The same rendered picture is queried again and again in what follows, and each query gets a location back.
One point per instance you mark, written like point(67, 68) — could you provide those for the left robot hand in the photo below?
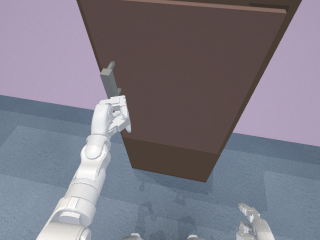
point(103, 117)

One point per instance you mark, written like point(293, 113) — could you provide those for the robot left upper arm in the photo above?
point(65, 231)

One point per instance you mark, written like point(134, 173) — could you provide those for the right robot shin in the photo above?
point(191, 236)

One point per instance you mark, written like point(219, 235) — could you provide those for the right robot hand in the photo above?
point(259, 230)

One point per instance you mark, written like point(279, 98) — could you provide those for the handle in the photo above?
point(109, 82)

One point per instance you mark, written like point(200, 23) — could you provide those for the cupboard door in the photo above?
point(184, 67)

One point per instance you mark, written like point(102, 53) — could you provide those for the robot left forearm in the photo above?
point(78, 204)

